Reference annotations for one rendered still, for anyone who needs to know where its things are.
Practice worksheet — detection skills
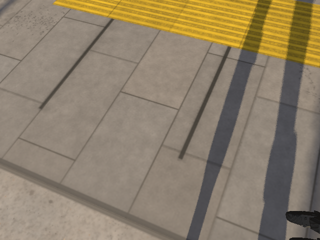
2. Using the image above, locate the right robot hand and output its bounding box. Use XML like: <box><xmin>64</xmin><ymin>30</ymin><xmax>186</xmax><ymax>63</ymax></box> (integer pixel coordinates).
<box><xmin>285</xmin><ymin>210</ymin><xmax>320</xmax><ymax>240</ymax></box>

